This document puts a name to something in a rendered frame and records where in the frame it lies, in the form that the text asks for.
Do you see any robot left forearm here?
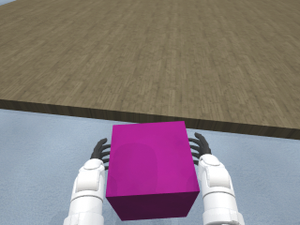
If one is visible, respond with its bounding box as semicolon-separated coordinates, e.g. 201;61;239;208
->
63;158;105;225

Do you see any robot right forearm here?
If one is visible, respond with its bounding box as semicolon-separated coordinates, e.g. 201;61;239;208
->
198;154;245;225

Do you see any carton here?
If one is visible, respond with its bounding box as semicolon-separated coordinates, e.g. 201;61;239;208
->
105;121;200;221

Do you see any left robot hand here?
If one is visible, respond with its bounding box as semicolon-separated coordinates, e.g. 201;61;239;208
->
90;138;111;171

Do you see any right robot hand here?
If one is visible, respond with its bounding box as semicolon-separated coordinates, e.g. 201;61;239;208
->
188;132;212;166

